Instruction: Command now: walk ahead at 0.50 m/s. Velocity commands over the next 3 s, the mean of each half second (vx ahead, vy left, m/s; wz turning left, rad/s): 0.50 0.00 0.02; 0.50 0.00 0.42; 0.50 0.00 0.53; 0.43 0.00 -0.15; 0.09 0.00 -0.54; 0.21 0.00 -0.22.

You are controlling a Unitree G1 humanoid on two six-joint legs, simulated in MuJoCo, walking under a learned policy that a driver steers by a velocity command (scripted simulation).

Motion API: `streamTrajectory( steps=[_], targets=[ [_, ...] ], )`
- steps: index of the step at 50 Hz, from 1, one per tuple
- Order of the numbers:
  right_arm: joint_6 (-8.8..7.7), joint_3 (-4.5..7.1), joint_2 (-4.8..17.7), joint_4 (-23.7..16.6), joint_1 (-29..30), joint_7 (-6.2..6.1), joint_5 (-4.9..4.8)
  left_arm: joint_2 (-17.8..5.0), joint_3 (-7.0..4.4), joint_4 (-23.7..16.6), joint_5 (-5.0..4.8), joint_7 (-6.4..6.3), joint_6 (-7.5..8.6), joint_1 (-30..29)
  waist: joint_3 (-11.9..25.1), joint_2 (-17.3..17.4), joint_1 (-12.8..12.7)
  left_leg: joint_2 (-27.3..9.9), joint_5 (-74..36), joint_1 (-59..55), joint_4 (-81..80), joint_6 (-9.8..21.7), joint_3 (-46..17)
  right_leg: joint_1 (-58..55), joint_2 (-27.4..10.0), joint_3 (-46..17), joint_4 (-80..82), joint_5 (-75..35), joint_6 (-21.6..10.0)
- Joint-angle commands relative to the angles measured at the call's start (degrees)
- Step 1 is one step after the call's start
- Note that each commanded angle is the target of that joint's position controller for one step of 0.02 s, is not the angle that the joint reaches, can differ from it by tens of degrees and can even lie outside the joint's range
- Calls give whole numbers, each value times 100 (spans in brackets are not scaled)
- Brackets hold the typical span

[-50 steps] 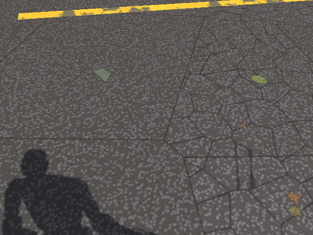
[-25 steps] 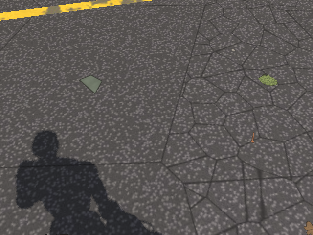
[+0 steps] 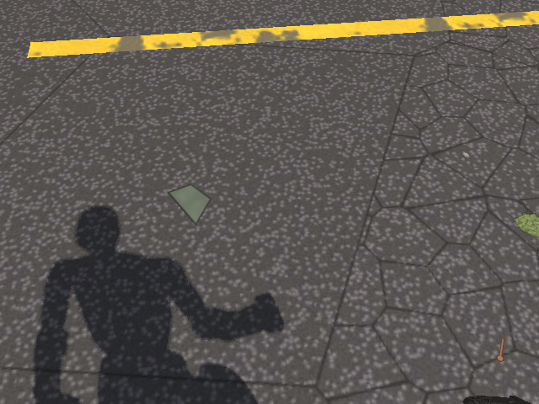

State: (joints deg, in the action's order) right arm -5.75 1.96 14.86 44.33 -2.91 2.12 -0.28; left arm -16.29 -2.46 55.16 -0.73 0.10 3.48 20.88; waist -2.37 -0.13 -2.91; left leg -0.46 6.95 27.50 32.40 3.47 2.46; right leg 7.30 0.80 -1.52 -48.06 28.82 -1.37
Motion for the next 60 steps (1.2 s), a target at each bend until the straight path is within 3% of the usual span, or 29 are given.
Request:
streamTrajectory(
  steps=[1,2,3,7,10,14,20,22,24,25,26,27,28,30,32,36,41,46,48,50,51,52,53,54,55,56,57,58,60],
  targets=[
    [25,281,961,130,-1585,-57,-22,-829,-119,-570,-194,52,313,-272,1160,769,810,-1883,1113,-3908,-1605,1083,-3156,3587,-335,-402,-2565,-217,-222],
    [23,241,832,62,-1195,-59,14,-785,-123,-598,-137,17,322,-515,723,401,650,-1667,561,-3091,-1789,998,-2562,3397,-587,-268,-2265,-725,-200],
    [2,203,692,28,-972,-44,68,-718,-151,-589,-62,-2,279,-535,462,379,462,-1454,100,-2488,-1986,929,-2119,3102,-775,-271,-1945,-1073,-165],
    [-92,217,722,162,-980,-30,52,-364,-115,-549,7,-35,52,-413,289,415,176,-1212,-718,-1790,-2484,1019,-1335,2754,-949,-209,-1332,-1648,30],
    [-58,253,849,321,-1263,-120,42,-363,-121,-762,68,-39,52,-1023,93,307,305,-1144,-1032,-1947,-2611,992,-1002,3213,-959,-176,-377,-2498,180],
    [0,261,938,492,-1598,-204,-10,-202,-50,-969,40,42,136,-1825,-74,320,569,-931,-850,-2003,-2689,786,-559,2906,-718,75,1066,-3558,181],
    [170,317,1020,812,-2052,-257,-71,-306,-29,-1297,-24,227,228,-2566,-240,341,682,-1421,-1225,-3175,-2215,723,-670,3119,-546,41,1883,-3061,-70],
    [227,345,1073,826,-1995,-280,-83,-459,-87,-1272,-18,259,256,-2342,-71,439,487,-1485,-2017,-3356,-1821,625,-745,2609,-402,120,2003,-2620,-209],
    [286,303,1009,769,-1815,-286,-62,-852,-309,-897,3,197,281,-1012,737,433,-228,-1078,-3266,-2946,-324,409,-553,626,-142,326,2164,-2637,-464],
    [279,194,787,607,-1842,-290,34,-1270,-433,-681,94,129,277,65,1642,-66,-582,-699,-1859,-1729,1369,215,-344,-1251,-1097,-674,1891,-2746,-808],
    [156,-28,-27,577,-2653,-229,8,-1656,-522,-544,94,122,225,401,2413,-1588,-182,360,2105,637,3388,-181,-278,-3245,-2475,-3299,2404,-1706,-1698],
    [53,118,624,666,-2317,-224,-146,-1038,-363,-594,40,112,221,347,2298,-1082,-443,166,2687,1224,4110,-140,-1070,-3019,-2420,-3730,2910,-935,-1583],
    [-1,229,953,484,-1782,-225,-285,-795,-284,-652,39,81,239,-102,1381,-864,-389,-115,2212,1576,4217,-74,-1016,-2260,-2244,-2805,3066,-1055,-1272],
    [36,270,851,418,-1390,-298,-193,-450,-193,-713,84,85,285,-826,567,-409,-60,-575,1321,1203,3707,-112,-855,-795,-1837,-1601,3462,-1857,-997],
    [196,287,597,471,-1652,-291,-178,-308,-165,-663,164,101,341,-1062,395,-584,232,-766,956,620,3447,-134,-894,-102,-1615,-902,3820,-2230,-903],
    [391,291,402,241,-1369,-286,-135,-535,-251,-510,170,34,393,-1059,56,-339,344,-852,308,1018,2891,-251,-907,160,-1594,-19,4145,-2949,-974],
    [322,229,272,-68,-557,-122,-94,-732,-296,-440,143,-83,310,-898,-137,-197,98,-736,-984,996,1268,-257,-462,-93,-1404,877,4223,-3289,-809],
    [326,181,251,-537,229,60,-98,-925,-370,-280,21,-114,99,-400,-350,-137,-148,-573,-625,1318,496,-54,-66,-1171,-1731,1195,3819,-3949,-721],
    [347,243,383,-657,155,119,-103,-1046,-410,-314,-21,-132,8,-490,-192,-292,36,-325,-107,955,396,131,184,-1442,-1792,1357,3300,-5340,-598],
    [387,406,670,-586,-530,126,-117,-1197,-458,-383,-57,-169,-85,-638,300,-496,504,106,432,-59,419,387,479,-1468,-1746,1484,2109,-6989,-470],
    [393,571,938,-387,-1379,80,-133,-1195,-447,-427,-84,-180,-119,-767,726,-403,995,350,146,-1265,32,590,502,-1050,-1558,1603,968,-6915,-308],
    [451,782,1419,-164,-2280,-49,-137,-1008,-372,-516,19,-183,-80,-712,1228,166,1351,-89,159,-2977,-199,889,-462,281,-1298,1612,-752,-5277,-38],
    [410,837,1972,-194,-2048,-89,-159,-91,-108,-823,205,-92,85,-222,1540,1594,570,-1487,940,-4684,-738,1901,-3690,2895,-45,1083,-2680,179,296],
    [310,694,1563,-384,-2215,-45,-81,-501,-141,-927,-19,5,349,-735,2227,959,933,-1899,1498,-5052,-1550,2164,-5048,3585,91,-281,-3326,585,200],
    [224,600,1229,-352,-2012,-30,-36,-755,-212,-1100,-223,60,487,-1268,1465,671,996,-1755,1078,-4615,-1662,1847,-4236,4061,-209,-369,-3196,33,39],
    [175,550,1054,-396,-1660,-32,-67,-708,-191,-1091,-169,40,555,-1317,991,227,745,-1493,512,-3794,-1626,1625,-3469,3864,-478,-360,-2686,-483,-46],
    [163,497,882,-482,-1255,-39,-58,-730,-230,-1010,-21,-2,552,-1280,701,26,500,-1263,-116,-3004,-1661,1460,-2917,3455,-653,-350,-2164,-767,-11],
    [153,435,741,-584,-1034,-63,0,-797,-278,-974,33,-2,479,-1150,621,100,309,-1114,-601,-2501,-1768,1389,-2598,3041,-773,-394,-1876,-964,31],
    [139,437,814,-622,-1005,-113,-14,-700,-288,-1006,102,0,326,-1071,533,106,174,-1000,-1104,-1985,-1940,1409,-2327,2743,-775,-307,-1403,-1131,211]
  ],
)
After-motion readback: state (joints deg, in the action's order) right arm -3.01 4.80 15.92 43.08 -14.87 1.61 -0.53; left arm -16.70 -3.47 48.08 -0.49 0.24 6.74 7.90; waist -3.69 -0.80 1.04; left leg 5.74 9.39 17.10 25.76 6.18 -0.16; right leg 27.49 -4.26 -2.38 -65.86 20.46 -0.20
